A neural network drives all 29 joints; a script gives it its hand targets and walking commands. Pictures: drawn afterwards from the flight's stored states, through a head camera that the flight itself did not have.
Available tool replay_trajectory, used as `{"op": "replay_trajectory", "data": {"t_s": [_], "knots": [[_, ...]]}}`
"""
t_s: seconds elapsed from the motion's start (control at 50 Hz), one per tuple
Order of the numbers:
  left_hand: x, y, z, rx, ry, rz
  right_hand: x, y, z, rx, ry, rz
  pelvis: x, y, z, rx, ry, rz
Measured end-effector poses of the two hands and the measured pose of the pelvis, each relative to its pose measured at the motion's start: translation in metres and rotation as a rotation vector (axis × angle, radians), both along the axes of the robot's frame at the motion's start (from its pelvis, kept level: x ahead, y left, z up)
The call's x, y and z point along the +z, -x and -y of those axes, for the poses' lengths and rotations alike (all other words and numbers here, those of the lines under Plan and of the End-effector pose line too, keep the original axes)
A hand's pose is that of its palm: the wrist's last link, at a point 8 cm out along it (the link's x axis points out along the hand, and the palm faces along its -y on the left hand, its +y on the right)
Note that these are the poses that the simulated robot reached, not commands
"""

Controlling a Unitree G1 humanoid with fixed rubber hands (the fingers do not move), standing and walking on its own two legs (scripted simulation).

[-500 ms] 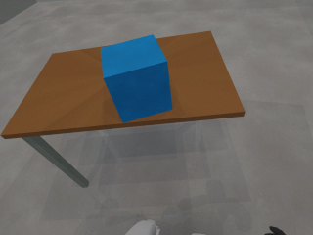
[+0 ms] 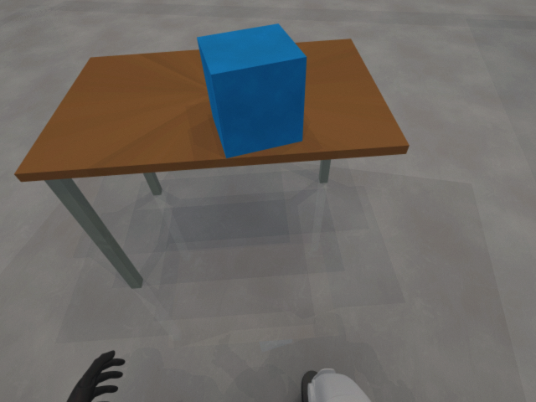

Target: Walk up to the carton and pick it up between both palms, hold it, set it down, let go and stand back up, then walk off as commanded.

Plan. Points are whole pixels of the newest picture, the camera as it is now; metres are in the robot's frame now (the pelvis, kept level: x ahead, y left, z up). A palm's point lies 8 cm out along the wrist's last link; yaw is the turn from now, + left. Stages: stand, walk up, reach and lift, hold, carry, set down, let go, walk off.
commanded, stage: walk off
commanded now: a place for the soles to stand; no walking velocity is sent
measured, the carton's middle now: (252, 91) +0.77 +0.00 +0.06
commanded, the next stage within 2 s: none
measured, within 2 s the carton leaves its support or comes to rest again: neither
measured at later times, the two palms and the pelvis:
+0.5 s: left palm out of the picture -0.06 +0.33 -0.10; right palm out of the picture -0.06 -0.30 -0.09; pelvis -0.16 +0.01 +0.00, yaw -3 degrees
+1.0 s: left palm out of the picture -0.17 +0.38 -0.09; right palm out of the picture -0.18 -0.24 -0.07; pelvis -0.27 +0.07 +0.01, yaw +1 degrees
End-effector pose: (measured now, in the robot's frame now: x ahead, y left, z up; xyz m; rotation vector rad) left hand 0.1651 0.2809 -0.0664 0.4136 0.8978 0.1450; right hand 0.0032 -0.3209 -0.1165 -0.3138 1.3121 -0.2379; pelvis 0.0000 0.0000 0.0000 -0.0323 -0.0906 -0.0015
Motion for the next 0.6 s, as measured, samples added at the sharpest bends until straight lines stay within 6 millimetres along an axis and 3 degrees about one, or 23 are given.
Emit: {"op": "replay_trajectory", "data": {"t_s": [0.06, 0.12, 0.18, 0.28, 0.42, 0.52, 0.6], "knots": [[-0.004, 0.026, -0.014, -0.013, 0.012, -0.034, 0.008, 0.036, -0.017, -0.034, 0.009, 0.003, 0.004, 0.023, -0.017, -0.023, 0.014, 0.027], [-0.004, 0.05, -0.027, -0.023, 0.015, -0.054, 0.023, 0.056, -0.025, -0.05, 0.031, 0.019, 0.011, 0.04, -0.024, -0.018, 0.051, 0.035], [-0.011, 0.077, -0.042, -0.009, 0.012, -0.088, 0.036, 0.062, -0.026, -0.023, 0.061, 0.037, 0.013, 0.058, -0.029, -0.019, 0.053, 0.018], [-0.028, 0.132, -0.06, 0.018, -0.004, -0.184, 0.046, 0.05, -0.027, 0.031, 0.087, 0.117, 0.01, 0.086, -0.032, -0.031, 0.04, -0.008], [-0.035, 0.194, -0.057, 0.033, -0.021, -0.23, 0.042, 0.05, -0.024, 0.083, 0.071, 0.212, 0.004, 0.13, -0.024, -0.037, 0.023, -0.009], [-0.033, 0.235, -0.047, 0.033, -0.053, -0.224, 0.024, 0.07, -0.016, 0.085, 0.033, 0.251, -0.005, 0.168, -0.011, -0.047, 0.001, 0.015], [-0.017, 0.269, -0.041, 0.066, -0.055, -0.207, 0.021, 0.092, -0.019, 0.087, -0.001, 0.243, 0.003, 0.191, -0.01, -0.025, -0.018, 0.044]]}}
